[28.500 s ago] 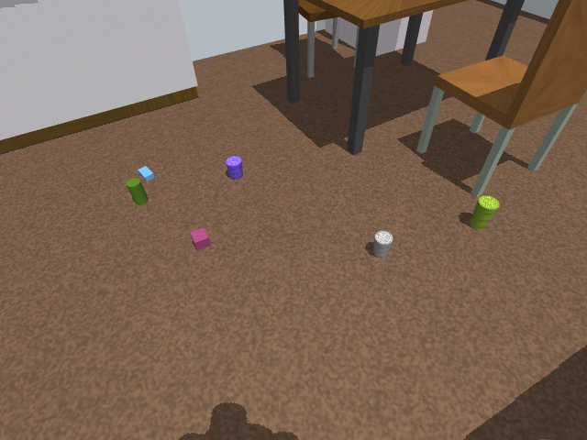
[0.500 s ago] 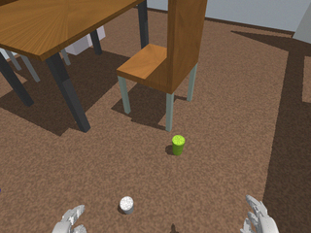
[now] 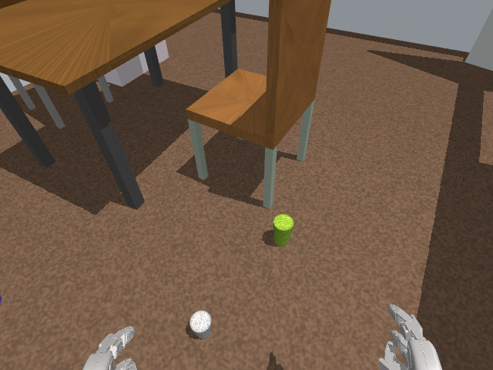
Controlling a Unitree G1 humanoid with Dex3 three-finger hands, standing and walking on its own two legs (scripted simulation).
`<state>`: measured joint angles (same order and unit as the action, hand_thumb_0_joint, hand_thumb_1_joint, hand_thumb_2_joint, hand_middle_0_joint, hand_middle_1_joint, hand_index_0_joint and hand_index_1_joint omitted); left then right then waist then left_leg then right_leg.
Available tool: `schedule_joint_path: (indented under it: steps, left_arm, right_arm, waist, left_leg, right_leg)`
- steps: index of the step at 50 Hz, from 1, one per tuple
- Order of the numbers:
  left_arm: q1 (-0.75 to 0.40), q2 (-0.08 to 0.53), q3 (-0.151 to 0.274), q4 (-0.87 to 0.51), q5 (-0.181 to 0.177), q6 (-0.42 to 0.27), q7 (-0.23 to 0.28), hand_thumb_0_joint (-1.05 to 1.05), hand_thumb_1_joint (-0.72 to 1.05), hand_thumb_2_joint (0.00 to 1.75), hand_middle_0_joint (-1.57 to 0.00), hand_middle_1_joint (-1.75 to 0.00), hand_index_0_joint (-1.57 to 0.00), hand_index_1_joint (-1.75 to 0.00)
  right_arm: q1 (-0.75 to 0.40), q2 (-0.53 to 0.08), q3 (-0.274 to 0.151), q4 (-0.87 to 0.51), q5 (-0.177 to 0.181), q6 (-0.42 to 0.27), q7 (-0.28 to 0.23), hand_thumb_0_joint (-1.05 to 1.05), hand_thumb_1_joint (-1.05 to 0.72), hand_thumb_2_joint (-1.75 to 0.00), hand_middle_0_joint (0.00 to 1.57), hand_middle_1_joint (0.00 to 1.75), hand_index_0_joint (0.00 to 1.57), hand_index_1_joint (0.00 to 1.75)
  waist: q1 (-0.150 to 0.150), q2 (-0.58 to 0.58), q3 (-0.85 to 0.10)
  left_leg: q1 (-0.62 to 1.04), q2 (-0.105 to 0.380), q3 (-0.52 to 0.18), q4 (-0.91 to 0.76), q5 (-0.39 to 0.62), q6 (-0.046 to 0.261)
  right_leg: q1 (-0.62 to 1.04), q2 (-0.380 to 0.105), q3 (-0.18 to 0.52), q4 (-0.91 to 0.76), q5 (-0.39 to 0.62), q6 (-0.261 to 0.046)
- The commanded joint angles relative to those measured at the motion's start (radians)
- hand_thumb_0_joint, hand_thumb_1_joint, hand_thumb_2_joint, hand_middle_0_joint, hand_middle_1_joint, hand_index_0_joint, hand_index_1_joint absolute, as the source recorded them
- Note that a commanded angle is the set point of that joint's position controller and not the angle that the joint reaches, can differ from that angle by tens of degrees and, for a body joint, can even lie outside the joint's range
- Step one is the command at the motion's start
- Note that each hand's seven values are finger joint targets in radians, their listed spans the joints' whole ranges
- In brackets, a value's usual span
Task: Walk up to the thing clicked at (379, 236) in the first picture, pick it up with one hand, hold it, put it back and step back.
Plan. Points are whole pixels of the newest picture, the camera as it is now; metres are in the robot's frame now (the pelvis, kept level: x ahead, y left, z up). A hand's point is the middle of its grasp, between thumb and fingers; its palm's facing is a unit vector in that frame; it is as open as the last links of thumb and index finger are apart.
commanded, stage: home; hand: left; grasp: from above
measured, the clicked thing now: (202, 326) +0.44 +0.18 -0.66
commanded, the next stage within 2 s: stand in 0.84 s
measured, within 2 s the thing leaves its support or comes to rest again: neither
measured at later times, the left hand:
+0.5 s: hand out of the picture +0.16 +0.18 -0.05, palm faces +0.05 -0.98 -0.21, open 7.4 cm
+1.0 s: hand out of the picture +0.16 +0.19 -0.06, palm faces +0.02 -0.96 -0.28, open 7.4 cm
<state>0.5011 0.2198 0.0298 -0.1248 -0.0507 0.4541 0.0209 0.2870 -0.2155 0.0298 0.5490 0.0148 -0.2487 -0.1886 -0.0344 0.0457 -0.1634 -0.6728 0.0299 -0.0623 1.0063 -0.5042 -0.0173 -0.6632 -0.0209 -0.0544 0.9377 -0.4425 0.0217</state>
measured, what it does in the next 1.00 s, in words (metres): stands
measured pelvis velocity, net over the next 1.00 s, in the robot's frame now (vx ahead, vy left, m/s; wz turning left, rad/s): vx -0.01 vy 0.00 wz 0.00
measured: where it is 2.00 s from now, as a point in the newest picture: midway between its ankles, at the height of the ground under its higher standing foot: outside the picture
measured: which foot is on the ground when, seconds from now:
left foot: down 0.00-1.00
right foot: down 0.00-1.00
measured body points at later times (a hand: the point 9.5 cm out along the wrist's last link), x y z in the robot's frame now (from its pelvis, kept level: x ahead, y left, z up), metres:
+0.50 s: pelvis +0.00 +0.00 +0.00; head +0.02 +0.00 +0.45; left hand +0.16 +0.23 -0.03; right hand +0.16 -0.25 -0.07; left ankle +0.00 +0.13 -0.68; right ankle +0.01 -0.14 -0.68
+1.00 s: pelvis -0.01 +0.00 +0.00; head +0.02 +0.01 +0.45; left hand +0.16 +0.24 -0.04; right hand +0.15 -0.25 -0.08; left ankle +0.00 +0.13 -0.68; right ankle +0.01 -0.14 -0.68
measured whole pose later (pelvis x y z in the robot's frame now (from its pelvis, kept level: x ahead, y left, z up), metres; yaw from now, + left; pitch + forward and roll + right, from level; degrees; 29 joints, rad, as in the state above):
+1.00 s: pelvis -0.01 +0.00 +0.00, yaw +0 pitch +6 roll -1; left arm 0.37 0.25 0.01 0.09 0.02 0.27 0.03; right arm 0.23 -0.23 0.01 0.65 -0.06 -0.18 -0.13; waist 0.00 0.02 -0.06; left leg -0.59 0.01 -0.05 0.97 -0.48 -0.01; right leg -0.60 -0.04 -0.04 0.93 -0.44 0.02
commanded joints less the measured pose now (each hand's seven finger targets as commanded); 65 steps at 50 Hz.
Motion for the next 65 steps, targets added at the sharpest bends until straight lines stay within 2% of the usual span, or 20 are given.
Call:
schedule_joint_path:
  steps: [1,15,16,20,22,23,30,34,40,41,44,46,47,48,49,50,52,54,60,65]
  left_arm:
    - [-0.032,0.111,0.055,-0.187,0.008,-0.050,0.008,0.00,0.90,0.90,-0.20,-0.30,-0.20,-0.30]
    - [-0.023,0.105,0.053,-0.188,0.002,-0.051,0.005,0.00,0.90,0.90,-0.20,-0.30,-0.20,-0.30]
    - [-0.022,0.116,0.068,-0.201,0.003,-0.051,0.008,0.00,0.90,0.90,-0.20,-0.30,-0.20,-0.30]
    - [-0.021,0.105,0.057,-0.189,0.002,-0.050,0.005,0.00,0.90,0.90,-0.20,-0.30,-0.20,-0.30]
    - [-0.050,0.138,0.078,-0.233,0.005,-0.058,0.009,0.00,0.90,0.90,-0.20,-0.30,-0.20,-0.30]
    - [-0.013,0.108,0.051,-0.172,0.009,-0.053,0.006,0.00,0.90,0.90,-0.20,-0.30,-0.20,-0.30]
    - [-0.043,0.125,0.072,-0.203,0.007,-0.053,0.008,0.00,0.90,0.90,-0.20,-0.30,-0.20,-0.30]
    - [-0.014,0.099,0.054,-0.163,0.004,-0.043,0.005,0.00,0.90,0.90,-0.20,-0.30,-0.20,-0.30]
    - [-0.043,0.114,0.054,-0.197,0.008,-0.044,0.006,0.00,0.90,0.90,-0.20,-0.30,-0.20,-0.30]
    - [-0.063,0.130,0.069,-0.232,0.008,-0.048,0.010,0.00,0.90,0.90,-0.20,-0.30,-0.20,-0.30]
    - [-0.037,0.116,0.056,-0.221,0.005,-0.050,0.011,0.00,0.90,0.90,-0.20,-0.30,-0.20,-0.30]
    - [-0.006,0.099,0.054,-0.205,-0.002,-0.047,0.008,0.00,0.90,0.90,-0.20,-0.30,-0.20,-0.30]
    - [-0.312,0.192,0.059,0.146,0.118,-0.263,0.041,0.00,0.90,0.90,-0.20,-0.30,-0.20,-0.30]
    - [-0.212,0.208,0.076,0.319,0.125,-0.331,0.035,0.00,0.90,0.90,-0.20,-0.30,-0.20,-0.30]
    - [-0.214,0.224,0.074,0.362,0.132,-0.363,0.031,0.00,0.90,0.90,-0.20,-0.30,-0.20,-0.30]
    - [-0.237,0.222,0.067,0.389,0.128,-0.382,0.023,0.00,0.90,0.90,-0.20,-0.30,-0.20,-0.30]
    - [-0.271,0.226,0.057,0.473,0.120,-0.409,0.018,0.00,0.90,0.90,-0.20,-0.30,-0.20,-0.30]
    - [-0.282,0.215,0.066,0.550,0.105,-0.413,0.016,0.00,0.90,0.90,-0.20,-0.30,-0.20,-0.30]
    - [-0.326,0.202,0.063,0.763,0.102,-0.446,0.017,0.00,0.90,0.90,-0.20,-0.30,-0.20,-0.30]
    - [-0.322,0.216,0.060,0.899,0.094,-0.464,0.021,0.00,0.90,0.90,-0.20,-0.30,-0.20,-0.30]
  right_arm:
    - [-0.068,-0.124,-0.051,-0.162,-0.005,-0.059,-0.014,0.00,-0.90,-0.90,0.20,0.30,0.20,0.30]
    - [-0.066,-0.123,-0.052,-0.165,-0.006,-0.056,-0.007,0.00,-0.90,-0.90,0.20,0.30,0.20,0.30]
    - [-0.063,-0.126,-0.055,-0.168,-0.006,-0.057,-0.007,0.00,-0.90,-0.90,0.20,0.30,0.20,0.30]
    - [-0.059,-0.129,-0.057,-0.161,-0.007,-0.057,-0.009,0.00,-0.90,-0.90,0.20,0.30,0.20,0.30]
    - [-0.054,-0.129,-0.058,-0.161,-0.008,-0.054,-0.010,0.00,-0.90,-0.90,0.20,0.30,0.20,0.30]
    - [-0.058,-0.128,-0.057,-0.159,-0.008,-0.053,-0.010,0.00,-0.90,-0.90,0.20,0.30,0.20,0.30]
    - [-0.064,-0.124,-0.055,-0.163,-0.008,-0.052,-0.010,0.00,-0.90,-0.90,0.20,0.30,0.20,0.30]
    - [-0.066,-0.124,-0.055,-0.167,-0.007,-0.053,-0.010,0.00,-0.90,-0.90,0.20,0.30,0.20,0.30]
    - [-0.076,-0.126,-0.053,-0.170,-0.003,-0.054,-0.008,0.00,-0.90,-0.90,0.20,0.30,0.20,0.30]
    - [-0.073,-0.124,-0.054,-0.174,-0.004,-0.053,-0.010,0.00,-0.90,-0.90,0.20,0.30,0.20,0.30]
    - [-0.068,-0.123,-0.053,-0.170,-0.004,-0.055,-0.009,0.00,-0.90,-0.90,0.20,0.30,0.20,0.30]
    - [-0.070,-0.123,-0.054,-0.177,-0.003,-0.056,-0.010,0.00,-0.90,-0.90,0.20,0.30,0.20,0.30]
    - [-0.124,-0.255,-0.101,0.073,-0.131,0.062,0.050,0.00,-0.90,-0.90,0.20,0.30,0.20,0.30]
    - [-0.128,-0.265,-0.116,0.090,-0.130,0.103,0.080,0.00,-0.90,-0.90,0.20,0.30,0.20,0.30]
    - [-0.116,-0.250,-0.110,0.083,-0.131,0.122,0.100,0.00,-0.90,-0.90,0.20,0.30,0.20,0.30]
    - [-0.098,-0.249,-0.103,0.079,-0.138,0.135,0.114,0.00,-0.90,-0.90,0.20,0.30,0.20,0.30]
    - [-0.107,-0.220,-0.095,0.119,-0.082,0.144,0.150,0.00,-0.90,-0.90,0.20,0.30,0.20,0.30]
    - [-0.128,-0.232,-0.104,0.137,-0.068,0.154,0.164,0.00,-0.90,-0.90,0.20,0.30,0.20,0.30]
    - [-0.148,-0.237,-0.114,0.224,-0.072,0.185,0.169,0.00,-0.90,-0.90,0.20,0.30,0.20,0.30]
    - [-0.130,-0.245,-0.114,0.299,-0.063,0.196,0.161,0.00,-0.90,-0.90,0.20,0.30,0.20,0.30]
  waist:
    - [-0.001,0.000,-0.072]
    - [0.002,-0.017,-0.063]
    - [0.001,-0.016,-0.082]
    - [-0.005,-0.011,-0.097]
    - [-0.001,-0.001,-0.106]
    - [-0.009,-0.013,-0.088]
    - [-0.002,-0.008,-0.055]
    - [-0.006,-0.022,-0.055]
    - [-0.002,0.010,-0.030]
    - [-0.002,0.018,-0.034]
    - [-0.002,0.001,-0.041]
    - [-0.001,0.002,-0.074]
    - [0.070,-0.070,0.144]
    - [0.077,-0.129,0.052]
    - [0.053,-0.154,0.024]
    - [0.033,-0.077,0.051]
    - [0.059,-0.033,0.021]
    - [0.072,-0.073,0.019]
    - [0.067,-0.014,0.096]
    - [0.058,-0.023,0.118]
  left_leg:
    - [0.063,-0.031,0.019,-0.172,0.213,0.029]
    - [0.047,-0.029,0.013,-0.174,0.193,0.028]
    - [0.060,-0.029,0.019,-0.170,0.210,0.028]
    - [0.072,-0.028,0.024,-0.157,0.262,0.026]
    - [0.073,-0.030,0.024,-0.151,0.273,0.027]
    - [0.069,-0.030,0.023,-0.153,0.274,0.026]
    - [0.049,-0.032,0.029,-0.159,0.209,0.030]
    - [0.046,-0.034,0.030,-0.158,0.201,0.032]
    - [0.032,-0.028,0.016,-0.187,0.130,0.028]
    - [0.029,-0.030,0.022,-0.184,0.119,0.029]
    - [0.031,-0.026,0.015,-0.188,0.112,0.028]
    - [0.046,-0.025,0.014,-0.176,0.159,0.026]
    - [0.069,0.005,-0.035,-0.251,0.367,0.068]
    - [0.141,-0.003,0.002,-0.224,0.369,0.089]
    - [0.179,-0.007,0.011,-0.222,0.351,0.090]
    - [0.192,-0.009,-0.002,-0.251,0.360,0.087]
    - [0.249,-0.005,-0.020,-0.305,0.334,0.090]
    - [0.283,-0.001,-0.015,-0.311,0.347,0.084]
    - [0.296,0.032,-0.080,-0.445,0.258,0.086]
    - [0.371,0.036,-0.077,-0.485,0.388,0.073]
  right_leg:
    - [0.080,0.036,-0.017,-0.151,0.160,-0.021]
    - [0.080,0.038,-0.022,-0.149,0.138,-0.021]
    - [0.087,0.038,-0.019,-0.146,0.151,-0.022]
    - [0.094,0.035,-0.015,-0.136,0.198,-0.022]
    - [0.102,0.034,-0.014,-0.135,0.213,-0.022]
    - [0.094,0.035,-0.015,-0.135,0.212,-0.021]
    - [0.083,0.033,-0.013,-0.154,0.162,-0.018]
    - [0.084,0.032,-0.012,-0.159,0.155,-0.016]
    - [0.055,0.038,-0.018,-0.156,0.087,-0.021]
    - [0.054,0.037,-0.016,-0.160,0.078,-0.021]
    - [0.056,0.040,-0.021,-0.150,0.071,-0.022]
    - [0.071,0.039,-0.021,-0.143,0.112,-0.022]
    - [0.266,-0.034,0.036,-0.159,0.125,-0.047]
    - [0.282,-0.057,0.111,-0.213,0.133,-0.082]
    - [0.279,-0.077,0.151,-0.229,0.136,-0.104]
    - [0.251,-0.053,0.131,-0.229,0.170,-0.097]
    - [0.325,-0.063,0.106,-0.206,0.220,-0.077]
    - [0.317,-0.068,0.107,-0.230,0.230,-0.071]
    - [0.366,-0.054,0.077,-0.310,0.176,-0.041]
    - [0.428,-0.070,0.080,-0.381,0.282,-0.047]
